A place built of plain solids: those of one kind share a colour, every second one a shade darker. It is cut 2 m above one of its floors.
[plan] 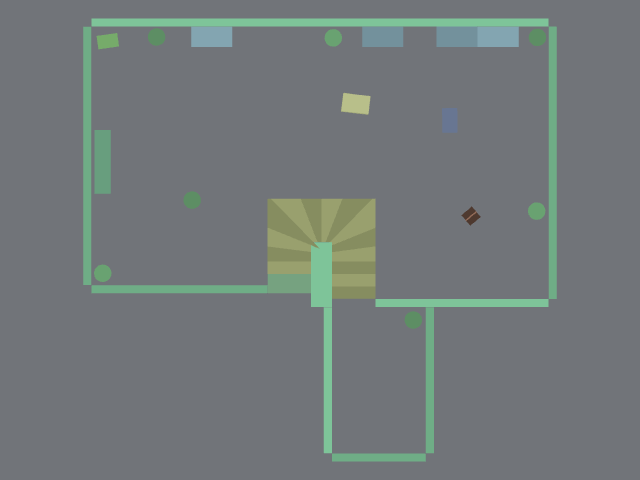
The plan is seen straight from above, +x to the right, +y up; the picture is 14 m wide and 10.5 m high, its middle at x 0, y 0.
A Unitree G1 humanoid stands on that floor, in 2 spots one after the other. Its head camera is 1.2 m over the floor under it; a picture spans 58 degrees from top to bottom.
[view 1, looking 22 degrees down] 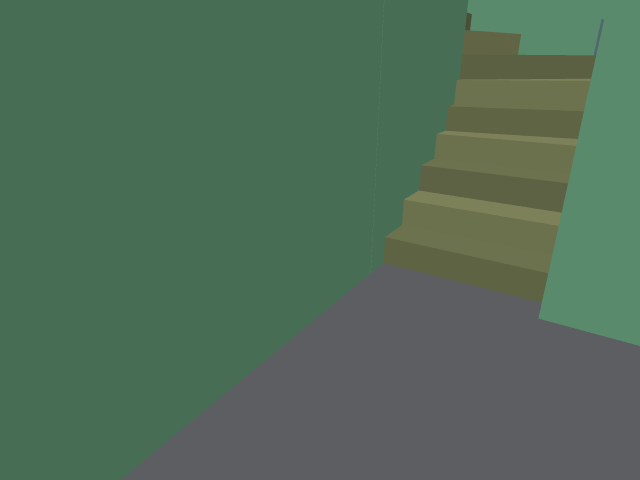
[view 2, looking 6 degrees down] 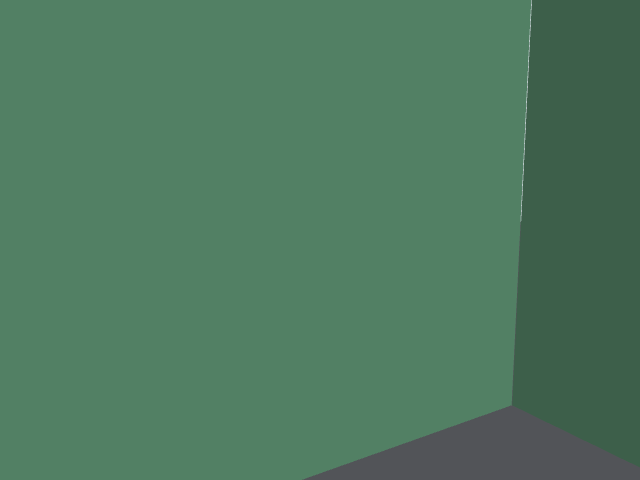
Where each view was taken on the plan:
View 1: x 1.31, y -3.67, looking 123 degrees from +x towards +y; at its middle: wall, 2.08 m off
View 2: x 0.78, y -2.56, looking -29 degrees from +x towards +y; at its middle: wall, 1.77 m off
